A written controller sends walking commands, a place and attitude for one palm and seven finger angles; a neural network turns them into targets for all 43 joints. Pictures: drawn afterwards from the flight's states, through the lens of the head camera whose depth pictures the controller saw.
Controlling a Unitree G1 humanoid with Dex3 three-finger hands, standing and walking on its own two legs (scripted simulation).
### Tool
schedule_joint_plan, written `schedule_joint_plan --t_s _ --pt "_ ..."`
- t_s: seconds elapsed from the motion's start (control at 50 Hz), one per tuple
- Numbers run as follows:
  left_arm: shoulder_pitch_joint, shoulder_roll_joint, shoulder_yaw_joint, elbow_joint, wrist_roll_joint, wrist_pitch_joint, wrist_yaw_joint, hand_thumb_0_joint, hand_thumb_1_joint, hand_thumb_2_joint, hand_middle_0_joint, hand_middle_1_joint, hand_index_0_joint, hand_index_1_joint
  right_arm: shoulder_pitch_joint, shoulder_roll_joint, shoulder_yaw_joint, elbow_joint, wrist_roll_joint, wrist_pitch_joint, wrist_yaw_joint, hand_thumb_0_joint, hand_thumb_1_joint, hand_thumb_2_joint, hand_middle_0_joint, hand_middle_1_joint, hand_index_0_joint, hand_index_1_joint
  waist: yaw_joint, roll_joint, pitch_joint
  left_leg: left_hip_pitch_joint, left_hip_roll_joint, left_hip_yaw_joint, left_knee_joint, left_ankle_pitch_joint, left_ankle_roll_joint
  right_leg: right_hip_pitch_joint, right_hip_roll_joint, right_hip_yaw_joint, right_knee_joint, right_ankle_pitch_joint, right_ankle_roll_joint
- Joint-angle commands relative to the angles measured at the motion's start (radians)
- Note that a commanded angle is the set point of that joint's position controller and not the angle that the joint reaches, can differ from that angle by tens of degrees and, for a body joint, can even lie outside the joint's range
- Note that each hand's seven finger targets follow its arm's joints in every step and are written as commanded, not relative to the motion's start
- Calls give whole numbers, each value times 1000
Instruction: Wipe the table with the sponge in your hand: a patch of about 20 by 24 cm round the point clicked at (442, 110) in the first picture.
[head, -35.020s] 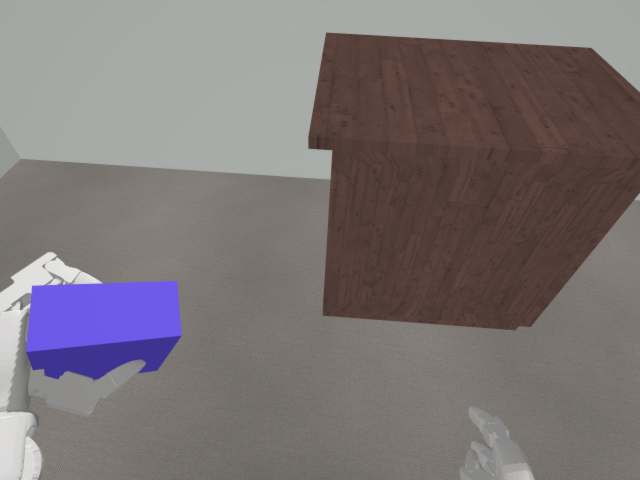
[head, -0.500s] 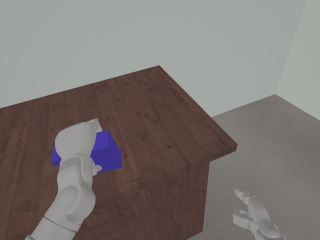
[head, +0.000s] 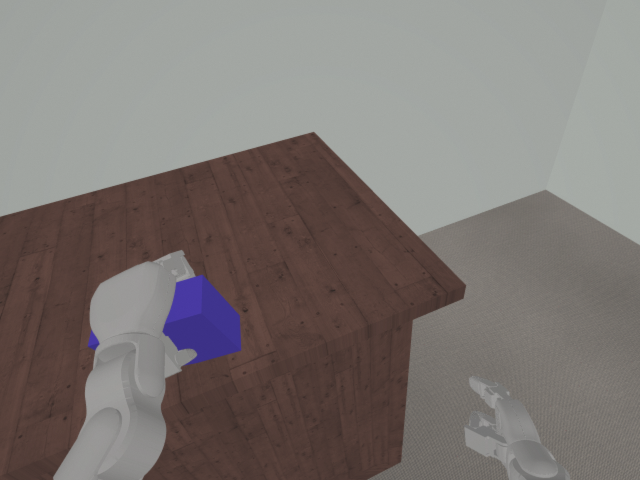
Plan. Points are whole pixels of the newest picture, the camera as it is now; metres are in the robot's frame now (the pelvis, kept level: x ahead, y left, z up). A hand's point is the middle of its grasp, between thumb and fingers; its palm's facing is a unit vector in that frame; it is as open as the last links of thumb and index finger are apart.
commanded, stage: slide back across to the middle lane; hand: left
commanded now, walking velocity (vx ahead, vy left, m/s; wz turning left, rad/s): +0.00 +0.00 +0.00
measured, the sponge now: (179, 334) +0.26 +0.22 +0.09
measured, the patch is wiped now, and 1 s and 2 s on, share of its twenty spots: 1.00 1.00 1.00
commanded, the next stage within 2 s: wipe forward along the middle lane in 0.44 s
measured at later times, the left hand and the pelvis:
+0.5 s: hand (95, 338) +0.21 +0.28 +0.14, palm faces +0.20 -0.18 -0.96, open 9.6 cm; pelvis -0.01 +0.02 +0.00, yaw +0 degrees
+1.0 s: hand (96, 324) +0.24 +0.30 +0.13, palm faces +0.07 -0.07 -0.99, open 9.6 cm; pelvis -0.02 +0.02 +0.01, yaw +3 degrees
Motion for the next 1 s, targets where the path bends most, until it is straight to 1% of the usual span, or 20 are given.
schedule_joint_plan --t_s 0.0,0.04,0.06,0.08,0.12,0.16,0.2,0.26,0.32,0.4,0.46,0.52,0.64,0.78,0.82,0.86,0.88,0.94,0.96,0.98 --pt "-66 125 111 -125 -17 7 -9 0 100 1300 -1200 -1600 -1200 -1600 -251 -67 -34 -197 -2 -65 -8 0 -900 -900 200 300 200 300 31 -171 -70 -33 -29 22 -36 245 64 81 -66 84 -115 241 35" --pt "-67 157 135 -148 -24 4 -11 0 100 1300 -1200 -1600 -1200 -1600 -253 -71 -34 -195 -6 -62 -13 0 -900 -900 200 300 200 300 31 -160 -64 -31 -30 25 -34 234 63 80 -71 99 -127 227 39" --pt "-93 210 179 -157 -12 3 -5 0 100 1300 -1200 -1600 -1200 -1600 -250 -76 -31 -194 -7 -63 -16 0 -900 -900 200 300 200 300 36 -140 -61 -19 -29 17 -40 228 64 65 -64 116 -129 196 28" --pt "-90 162 143 -166 -20 1 -6 0 100 1300 -1200 -1600 -1200 -1600 -252 -66 -30 -207 -8 -67 -18 0 -900 -900 200 300 200 300 34 -159 -80 -25 -33 25 -35 238 67 86 -69 94 -120 214 34" --pt "-47 188 173 -162 -32 0 -10 0 100 1300 -1200 -1600 -1200 -1600 -251 -71 -30 -199 -10 -65 -19 0 -900 -900 200 300 200 300 39 -148 -54 -27 -29 21 -40 236 62 76 -68 99 -129 206 34" --pt "-70 265 239 -181 -23 -5 -6 0 100 1300 -1200 -1600 -1200 -1600 -246 -78 -29 -194 -13 -65 -25 0 -900 -900 200 300 200 300 44 -128 -61 -15 -31 15 -40 236 64 70 -64 123 -131 194 25" --pt "-42 220 209 -185 -38 -6 -12 0 100 1300 -1200 -1600 -1200 -1600 -251 -70 -29 -202 -9 -68 -26 0 -900 -900 200 300 200 300 42 -131 -52 -18 -28 15 -44 244 61 69 -66 94 -127 194 29" --pt "-82 287 257 -208 -34 -10 -18 0 100 1300 -1200 -1600 -1200 -1600 -249 -79 -26 -200 -10 -76 -34 0 -900 -900 200 300 200 300 44 -101 -58 -5 -31 7 -49 229 63 59 -63 117 -140 159 22" --pt "-84 266 240 -185 -35 -15 -28 0 100 1300 -1200 -1600 -1200 -1600 -244 -79 -26 -193 -11 -92 -39 0 -900 -900 200 300 200 300 40 -104 -48 -9 -29 4 -54 232 62 56 -65 88 -137 160 25" --pt "-86 293 260 -177 -28 -27 -42 0 100 1300 -1200 -1600 -1200 -1600 -238 -80 -27 -186 -12 -118 -44 0 -900 -900 200 300 200 300 41 -119 -58 -4 -29 -4 -57 233 63 56 -67 80 -139 150 26" --pt "-85 319 279 -209 -17 -40 -53 0 100 1300 -1200 -1600 -1200 -1600 -250 -83 -22 -188 -12 -131 -44 0 -900 -900 200 300 200 300 47 -74 -79 9 -31 -13 -67 237 64 65 -62 90 -138 156 17" --pt "-20 290 264 -191 -19 -57 -63 0 100 1300 -1200 -1600 -1200 -1600 -237 -82 -27 -178 -18 -139 -40 0 -900 -900 200 300 200 300 46 -109 -53 -3 -27 -12 -71 242 62 65 -66 56 -136 169 25" --pt "-211 282 219 -96 17 -75 -63 0 100 1300 -1200 -1600 -1200 -1600 -228 -86 -20 -152 -16 -153 -61 0 -900 -900 200 300 200 300 24 -89 -7 -9 -24 -19 -111 153 58 15 -62 34 -168 43 22" --pt "-367 246 155 19 63 -86 -66 0 100 1300 -1200 -1600 -1200 -1600 -238 -81 -12 -138 -17 -177 -69 0 -900 -900 200 300 200 300 24 -104 -68 -1 -33 -18 -131 134 58 47 -61 10 -165 28 15" --pt "-368 237 147 92 62 -81 -75 0 100 1300 -1200 -1600 -1200 -1600 -238 -86 -15 -119 -18 -171 -66 0 -900 -900 200 300 200 300 22 -124 -46 -12 -31 -21 -139 126 55 44 -62 6 -175 30 19" --pt "-429 277 165 108 80 -79 -79 0 100 1300 -1200 -1600 -1200 -1600 -257 -90 -11 -117 -14 -172 -66 0 -900 -900 200 300 200 300 22 -89 -61 -7 -33 -22 -148 114 54 45 -58 22 -173 14 11" --pt "-452 237 128 139 79 -78 -84 0 100 1300 -1200 -1600 -1200 -1600 -246 -84 -10 -119 -15 -174 -68 0 -900 -900 200 300 200 300 16 -98 -51 -17 -35 -15 -143 109 55 40 -65 -1 -173 9 17" --pt "-465 245 126 216 90 -87 -100 0 100 1300 -1200 -1600 -1200 -1600 -230 -93 -15 -97 -16 -169 -67 0 -900 -900 200 300 200 300 10 -130 -56 -18 -38 -13 -133 126 57 43 -68 7 -183 37 22" --pt "-467 282 163 203 98 -94 -99 0 100 1300 -1200 -1600 -1200 -1600 -234 -95 -15 -103 -15 -174 -66 0 -900 -900 200 300 200 300 19 -114 -82 -8 -37 -19 -135 133 59 55 -62 26 -176 38 13" --pt "-474 240 125 214 96 -101 -104 0 100 1300 -1200 -1600 -1200 -1600 -225 -90 -14 -111 -17 -175 -67 0 -900 -900 200 300 200 300 15 -123 -84 -14 -39 -12 -130 148 60 63 -69 -1 -171 58 18"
